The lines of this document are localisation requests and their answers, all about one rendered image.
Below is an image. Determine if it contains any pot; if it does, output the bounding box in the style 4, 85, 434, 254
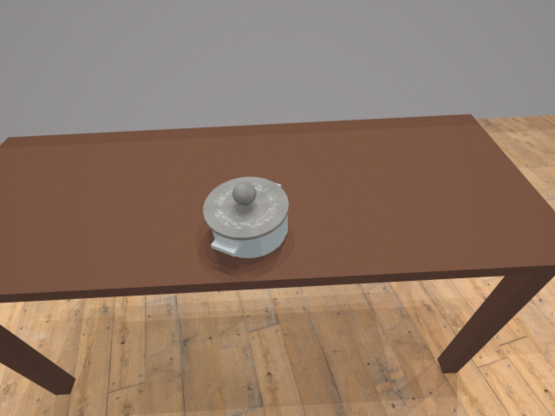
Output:
211, 183, 288, 258

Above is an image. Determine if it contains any table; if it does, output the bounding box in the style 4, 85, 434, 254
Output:
0, 114, 555, 395

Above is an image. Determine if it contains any knob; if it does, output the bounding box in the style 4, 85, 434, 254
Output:
232, 181, 257, 205

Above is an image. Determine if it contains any lid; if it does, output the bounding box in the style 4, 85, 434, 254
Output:
203, 177, 289, 240

